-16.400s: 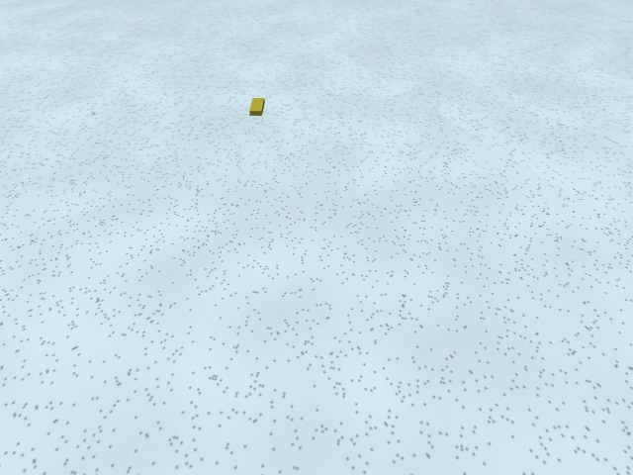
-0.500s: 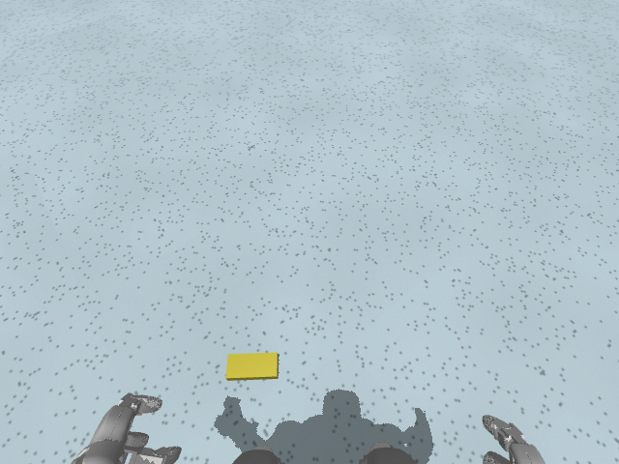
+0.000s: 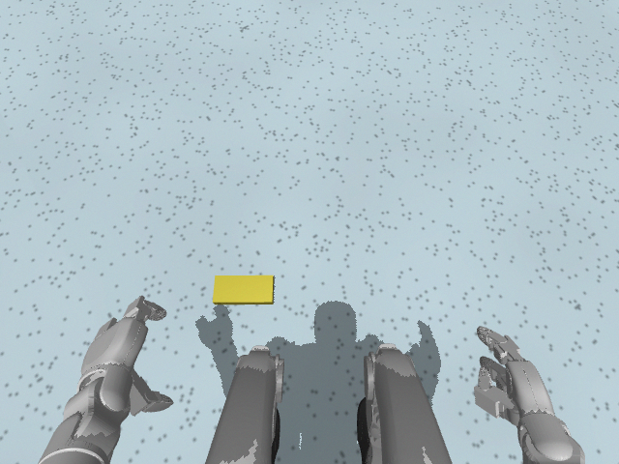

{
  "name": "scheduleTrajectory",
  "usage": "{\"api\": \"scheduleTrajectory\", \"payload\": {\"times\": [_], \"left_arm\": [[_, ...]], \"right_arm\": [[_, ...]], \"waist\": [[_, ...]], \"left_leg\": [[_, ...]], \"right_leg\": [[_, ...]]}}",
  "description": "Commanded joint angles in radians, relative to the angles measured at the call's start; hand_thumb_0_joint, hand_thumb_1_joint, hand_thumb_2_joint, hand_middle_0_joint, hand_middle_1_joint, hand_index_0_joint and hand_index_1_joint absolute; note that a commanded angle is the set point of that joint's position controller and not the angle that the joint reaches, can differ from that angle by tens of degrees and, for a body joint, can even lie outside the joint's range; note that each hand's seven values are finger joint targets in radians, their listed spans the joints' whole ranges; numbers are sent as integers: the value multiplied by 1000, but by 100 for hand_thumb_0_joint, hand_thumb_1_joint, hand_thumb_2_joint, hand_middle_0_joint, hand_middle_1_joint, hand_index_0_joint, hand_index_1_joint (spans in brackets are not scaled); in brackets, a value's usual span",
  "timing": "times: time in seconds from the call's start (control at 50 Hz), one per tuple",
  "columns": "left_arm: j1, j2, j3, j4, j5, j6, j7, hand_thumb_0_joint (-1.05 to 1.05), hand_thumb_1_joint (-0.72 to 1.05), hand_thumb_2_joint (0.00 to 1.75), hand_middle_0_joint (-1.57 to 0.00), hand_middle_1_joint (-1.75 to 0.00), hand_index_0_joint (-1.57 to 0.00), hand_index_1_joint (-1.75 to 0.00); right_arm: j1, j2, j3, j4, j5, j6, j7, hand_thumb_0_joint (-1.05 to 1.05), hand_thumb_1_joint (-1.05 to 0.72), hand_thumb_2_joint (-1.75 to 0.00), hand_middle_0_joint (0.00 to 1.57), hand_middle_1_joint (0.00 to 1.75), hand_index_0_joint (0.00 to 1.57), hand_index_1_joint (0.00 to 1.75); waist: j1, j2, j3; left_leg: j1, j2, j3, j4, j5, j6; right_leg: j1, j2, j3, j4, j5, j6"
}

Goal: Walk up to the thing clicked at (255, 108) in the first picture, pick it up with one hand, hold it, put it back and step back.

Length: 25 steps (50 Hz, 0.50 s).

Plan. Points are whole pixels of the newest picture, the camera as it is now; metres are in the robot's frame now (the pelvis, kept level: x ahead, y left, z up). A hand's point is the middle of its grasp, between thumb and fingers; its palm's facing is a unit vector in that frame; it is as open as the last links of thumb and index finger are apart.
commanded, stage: rise first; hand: left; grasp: from above
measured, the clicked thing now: (244, 290) +0.45 +0.19 -0.55
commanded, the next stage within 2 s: none
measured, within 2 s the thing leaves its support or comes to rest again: neither
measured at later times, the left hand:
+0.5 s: hand (190, 319) +0.33 +0.26 -0.32, palm faces -0.48 -0.13 -0.87, open 13.9 cm
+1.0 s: hand (207, 300) +0.38 +0.24 -0.39, palm faces -0.48 -0.01 -0.88, open 14.0 cm
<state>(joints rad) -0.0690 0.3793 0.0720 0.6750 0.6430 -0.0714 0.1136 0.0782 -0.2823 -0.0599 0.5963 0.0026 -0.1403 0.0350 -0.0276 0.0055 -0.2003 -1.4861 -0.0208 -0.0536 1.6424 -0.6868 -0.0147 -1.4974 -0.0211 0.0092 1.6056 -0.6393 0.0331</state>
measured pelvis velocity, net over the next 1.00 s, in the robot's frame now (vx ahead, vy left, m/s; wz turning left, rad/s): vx -0.05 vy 0.01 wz -0.06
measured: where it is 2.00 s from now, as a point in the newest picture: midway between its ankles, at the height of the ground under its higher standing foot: outside the picture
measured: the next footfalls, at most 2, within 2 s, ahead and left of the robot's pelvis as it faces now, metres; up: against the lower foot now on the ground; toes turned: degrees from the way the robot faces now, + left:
none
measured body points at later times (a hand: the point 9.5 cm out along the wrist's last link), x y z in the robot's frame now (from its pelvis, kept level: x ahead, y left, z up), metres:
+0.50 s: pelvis -0.06 +0.00 -0.17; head +0.15 +0.03 +0.23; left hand +0.35 +0.26 -0.27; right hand +0.03 -0.28 -0.29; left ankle +0.03 +0.12 -0.54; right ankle +0.05 -0.14 -0.54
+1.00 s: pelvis -0.05 +0.01 -0.21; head +0.17 +0.05 +0.18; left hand +0.40 +0.24 -0.34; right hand +0.00 -0.27 -0.33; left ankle +0.03 +0.12 -0.54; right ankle +0.05 -0.14 -0.53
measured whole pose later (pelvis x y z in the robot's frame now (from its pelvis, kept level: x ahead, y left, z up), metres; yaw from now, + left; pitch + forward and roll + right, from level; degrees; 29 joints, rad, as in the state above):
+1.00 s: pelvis -0.05 +0.01 -0.21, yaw -3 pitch +35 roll -6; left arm -0.85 0.60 0.04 1.41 1.29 -0.24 0.44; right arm 0.13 -0.25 0.00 0.77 -0.12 -0.05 0.12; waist -0.20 0.00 -0.11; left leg -2.23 -0.06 -0.09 2.32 -0.70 -0.01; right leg -2.20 -0.01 0.00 2.23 -0.64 0.05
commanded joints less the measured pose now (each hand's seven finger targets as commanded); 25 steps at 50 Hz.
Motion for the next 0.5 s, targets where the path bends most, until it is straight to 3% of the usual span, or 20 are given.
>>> {"api": "scheduleTrajectory", "payload": {"times": [0.0, 0.06, 0.08, 0.12, 0.16, 0.24, 0.28, 0.32, 0.4, 0.48], "left_arm": [[-144, 243, 88, -60, 92, -9, 76, 0, -55, 99, -6, -108, -7, -108], [-278, 297, 96, -33, 144, -25, 82, 0, -53, 98, -7, -108, -7, -107], [-323, 289, 82, -14, 154, -34, 80, 0, -54, 98, -7, -107, -8, -106], [-414, 286, 58, 39, 188, -58, 78, 0, -53, 99, -7, -107, -8, -106], [-502, 330, 59, 88, 227, -92, 82, 0, -51, 97, -8, -106, -10, -105], [-583, 363, 55, 188, 285, -153, 98, 0, -52, 99, -9, -106, -10, -105], [-658, 385, 48, 202, 332, -177, 120, 0, -53, 101, -8, -106, -9, -105], [-716, 448, 70, 222, 376, -194, 152, 0, -51, 100, -7, -108, -9, -105], [-813, 445, 53, 289, 449, -204, 220, 0, -53, 102, -6, -104, -8, -103], [-896, 436, 28, 353, 504, -191, 273, 0, -53, 102, -6, -102, -7, -101]], "right_arm": [[94, -172, -78, -55, 5, -14, 5, 0, -89, -90, 20, 30, 20, 30], [111, -172, -79, -30, 2, -7, 13, 0, -89, -90, 20, 30, 20, 30], [115, -171, -79, -25, -2, -7, 16, 0, -89, -90, 20, 30, 20, 30], [128, -172, -83, -13, -7, -4, 17, 0, -90, -90, 20, 30, 20, 30], [132, -173, -86, 7, -13, -1, 15, 0, -90, -90, 20, 30, 20, 30], [135, -172, -85, 15, -28, 9, 20, 0, -90, -90, 20, 30, 20, 30], [146, -180, -82, 23, -33, 18, 22, 0, -90, -90, 20, 30, 20, 30], [143, -186, -75, 33, -38, 29, 23, 0, -90, -90, 20, 30, 20, 30], [154, -192, -62, 58, -53, 53, 28, 0, -90, -91, 20, 30, 20, 30], [178, -196, -51, 88, -70, 65, 34, 0, -90, -90, 20, 30, 20, 30]], "waist": [[1, 71, -500], [2, 43, -569], [-6, 42, -583], [-32, 7, -574], [-34, -2, -569], [-30, -14, -558], [-36, 22, -568], [-36, 73, -575], [-70, 107, -539], [-104, 156, -554]], "left_leg": [[239, -4, 25, -81, 481, 23], [124, -14, 44, 10, 426, 32], [98, -15, 45, 33, 407, 32], [12, -17, 46, 75, 307, 36], [-57, -21, 59, 120, 230, 39], [-158, -26, 65, 172, 113, 43], [-165, -27, 63, 190, 75, 40], [-169, -29, 61, 211, 47, 37], [-185, -29, 43, 225, -5, 37], [-164, -31, 34, 254, 27, 36]], "right_leg": [[159, 21, -42, -41, 397, -59], [153, 21, -29, 9, 382, -56], [138, 20, -29, 29, 365, -56], [90, 21, -33, 49, 286, -53], [65, 21, -29, 62, 218, -49], [-7, 25, -35, 95, 72, -48], [-65, 28, -44, 122, 27, -54], [-116, 29, -53, 158, -5, -57], [-236, 30, -85, 216, -37, -60], [-287, 24, -105, 268, 8, -64]]}}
